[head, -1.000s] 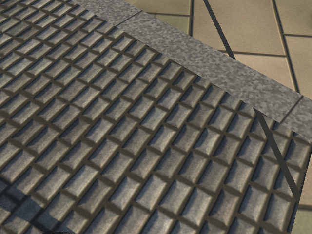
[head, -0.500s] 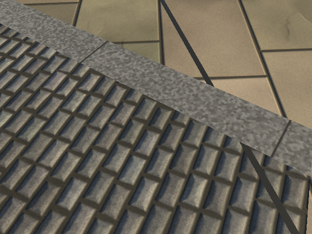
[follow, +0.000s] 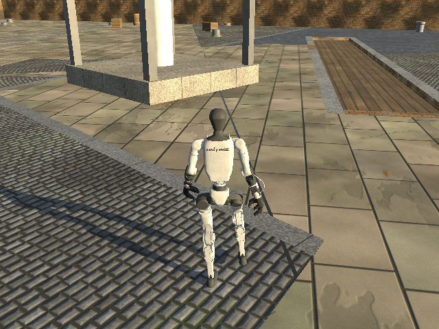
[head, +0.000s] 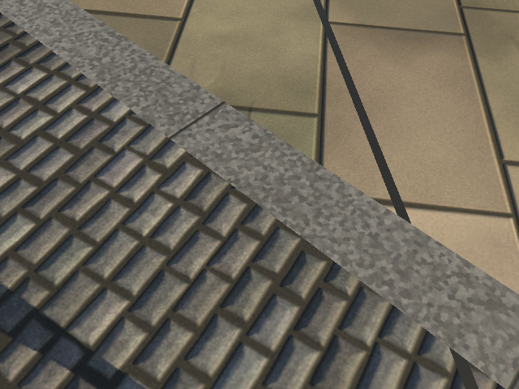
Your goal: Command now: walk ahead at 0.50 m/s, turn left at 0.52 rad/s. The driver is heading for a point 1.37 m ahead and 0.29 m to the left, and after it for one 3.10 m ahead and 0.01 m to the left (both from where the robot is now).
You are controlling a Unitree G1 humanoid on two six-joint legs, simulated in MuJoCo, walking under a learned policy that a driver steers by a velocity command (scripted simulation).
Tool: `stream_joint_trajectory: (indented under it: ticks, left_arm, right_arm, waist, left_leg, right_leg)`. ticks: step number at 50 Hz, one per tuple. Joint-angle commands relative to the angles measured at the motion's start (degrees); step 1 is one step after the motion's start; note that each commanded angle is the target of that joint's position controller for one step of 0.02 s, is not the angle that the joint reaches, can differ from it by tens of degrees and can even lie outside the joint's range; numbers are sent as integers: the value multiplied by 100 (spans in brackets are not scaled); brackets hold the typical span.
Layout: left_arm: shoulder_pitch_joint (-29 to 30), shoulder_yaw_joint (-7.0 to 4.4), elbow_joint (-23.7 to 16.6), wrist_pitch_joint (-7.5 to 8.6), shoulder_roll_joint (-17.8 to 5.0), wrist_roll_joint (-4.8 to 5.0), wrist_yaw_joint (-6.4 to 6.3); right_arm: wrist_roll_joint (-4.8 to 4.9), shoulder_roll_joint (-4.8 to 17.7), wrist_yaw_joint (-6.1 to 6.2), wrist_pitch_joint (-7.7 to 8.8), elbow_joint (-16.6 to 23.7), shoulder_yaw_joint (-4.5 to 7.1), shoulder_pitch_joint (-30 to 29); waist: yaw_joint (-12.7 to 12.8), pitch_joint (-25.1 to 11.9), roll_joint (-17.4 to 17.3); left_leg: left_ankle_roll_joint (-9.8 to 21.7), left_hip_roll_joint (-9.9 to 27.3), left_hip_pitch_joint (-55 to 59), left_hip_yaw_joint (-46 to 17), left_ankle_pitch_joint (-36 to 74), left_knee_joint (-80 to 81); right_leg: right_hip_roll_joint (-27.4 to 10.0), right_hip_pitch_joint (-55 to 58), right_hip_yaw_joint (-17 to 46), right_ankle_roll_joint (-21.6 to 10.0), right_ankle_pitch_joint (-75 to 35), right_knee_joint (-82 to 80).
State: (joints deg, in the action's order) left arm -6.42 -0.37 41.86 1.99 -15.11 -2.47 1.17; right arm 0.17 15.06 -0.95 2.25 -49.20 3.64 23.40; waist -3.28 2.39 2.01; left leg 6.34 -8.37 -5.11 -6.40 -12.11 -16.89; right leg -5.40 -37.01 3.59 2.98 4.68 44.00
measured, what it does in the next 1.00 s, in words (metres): walks ahead, turning left: right foot, then left foot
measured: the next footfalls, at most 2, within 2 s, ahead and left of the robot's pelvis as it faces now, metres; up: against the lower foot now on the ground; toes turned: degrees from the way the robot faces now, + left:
right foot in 0.16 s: +0.27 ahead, -0.13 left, +0.00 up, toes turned +9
left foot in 0.70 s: +0.47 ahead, +0.16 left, +0.00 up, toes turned +29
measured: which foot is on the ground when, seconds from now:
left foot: down 0.00-0.16, up 0.18-0.68, down 0.70-1.00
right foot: up 0.00-0.14, down 0.16-0.68, up 0.70-1.00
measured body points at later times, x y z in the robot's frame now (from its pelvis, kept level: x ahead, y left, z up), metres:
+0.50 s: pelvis +0.27 -0.03 +0.00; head +0.30 -0.03 +0.45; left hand +0.20 +0.24 -0.12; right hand +0.50 -0.23 -0.11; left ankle +0.33 +0.13 -0.68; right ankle +0.24 -0.13 -0.75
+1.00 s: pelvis +0.50 +0.12 +0.00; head +0.51 +0.14 +0.45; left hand +0.48 +0.41 -0.12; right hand +0.67 -0.10 -0.12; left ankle +0.44 +0.14 -0.75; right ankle +0.68 +0.03 -0.68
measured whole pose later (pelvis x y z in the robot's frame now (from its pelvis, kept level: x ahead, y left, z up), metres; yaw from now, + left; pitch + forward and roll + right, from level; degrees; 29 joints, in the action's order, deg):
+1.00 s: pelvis +0.50 +0.12 +0.00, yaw +33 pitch +1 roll +0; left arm -10.5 -2.0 43.5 0.9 -15.3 -2.3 1.5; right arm -0.3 14.8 -0.8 2.8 -48.0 2.8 21.0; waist -1.4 2.4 2.3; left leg 7.1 -8.1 -4.4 -1.6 -10.8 -15.0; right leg -7.8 -37.0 0.2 1.6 8.5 52.5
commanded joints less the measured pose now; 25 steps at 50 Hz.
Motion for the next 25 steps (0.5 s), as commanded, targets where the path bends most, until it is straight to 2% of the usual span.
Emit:
stream_joint_trajectory:
  ticks: [1,3,4,6,7,8,9,10,11,12,13,15,16,18,22,25]
  left_arm:
    - [777,-61,-572,103,-388,50,9]
    - [986,-52,-677,147,-427,77,5]
    - [964,-61,-699,171,-477,85,-1]
    - [470,-117,-579,220,-643,101,-36]
    - [-73,-173,-409,257,-761,98,-87]
    - [-766,-254,-250,336,-964,41,-161]
    - [-1702,-362,-224,359,-1402,-87,-273]
    - [-1477,-467,-246,243,-1803,-97,-286]
    - [-1193,-423,-265,172,-1290,-4,-252]
    - [-910,-301,-325,172,-782,44,-223]
    - [-753,-249,-285,188,-594,32,-199]
    - [-831,-226,-145,259,-522,63,-210]
    - [-919,-247,-80,320,-580,93,-188]
    - [-1044,-277,21,404,-590,152,-149]
    - [-1247,-320,202,401,-612,147,-138]
    - [-1322,-339,312,387,-636,143,-126]
  right_arm:
    - [-31,955,63,43,239,249,381]
    - [-84,983,98,27,254,261,449]
    - [-103,1016,123,24,287,272,398]
    - [-125,1116,156,28,403,301,59]
    - [-117,1156,139,50,444,305,-88]
    - [-57,1064,86,95,453,274,-142]
    - [7,622,55,157,633,145,-89]
    - [115,354,59,121,796,87,576]
    - [-94,823,119,7,564,133,476]
    - [-142,865,63,-19,557,153,42]
    - [-140,733,10,-33,598,131,-176]
    - [-231,636,-105,-149,605,122,-272]
    - [-228,592,-140,-196,644,113,-263]
    - [-224,539,-192,-248,762,94,-551]
    - [-225,440,-278,-257,1035,34,-1319]
    - [-198,295,-344,-219,1204,-58,-1858]
  waist:
    - [-170,-60,-555]
    - [-220,-77,-591]
    - [-168,-92,-622]
    - [141,-187,-691]
    - [399,-414,-633]
    - [767,-828,-296]
    - [1075,-1738,407]
    - [591,-1999,1649]
    - [484,-1329,680]
    - [508,-707,61]
    - [436,-368,-25]
    - [342,-179,349]
    - [303,-244,516]
    - [287,-215,417]
    - [381,-25,296]
    - [475,92,299]
  left_leg:
    - [596,1330,14,-1151,2045,245]
    - [566,1420,237,-1328,2375,-11]
    - [512,1475,288,-1449,2454,-138]
    - [319,1502,68,-1609,2656,-481]
    - [207,1359,-104,-1592,2993,-975]
    - [60,1002,-464,-1309,2806,-2003]
    - [-66,665,-1108,-741,1236,-3581]
    - [-191,-119,-2769,-93,-2157,-4749]
    - [-153,502,-3253,-46,-1759,-5292]
    - [-181,683,-3188,-13,-1192,-5241]
    - [-247,843,-3066,54,-880,-5051]
    - [-341,1024,-2862,171,-657,-4870]
    - [-377,1023,-2814,227,-591,-4876]
    - [-428,1085,-3079,253,-354,-4843]
    - [-542,1183,-3600,411,343,-4247]
    - [-498,1179,-3340,682,980,-3219]
  right_leg:
    - [331,124,-305,34,-395,-526]
    - [436,223,-268,-27,-260,-814]
    - [471,403,-205,-80,-137,-990]
    - [598,1312,-152,-232,268,-1400]
    - [733,2113,-210,-338,433,-1616]
    - [434,3218,30,-530,390,-1950]
    - [-993,4519,1409,-838,1663,-2123]
    - [-2100,5299,3899,-1448,2131,-2813]
    - [-1967,4681,3861,-1483,2644,-2767]
    - [-1635,3999,2902,-1350,2290,-2852]
    - [-1343,3521,2091,-1235,1435,-3011]
    - [-913,3112,1049,-1021,416,-3204]
    - [-942,3074,854,-1081,-84,-3204]
    - [-958,3155,447,-1156,-646,-3314]
    - [-876,3317,-302,-1179,-1077,-3506]
    - [-732,3299,-839,-1073,-1178,-3511]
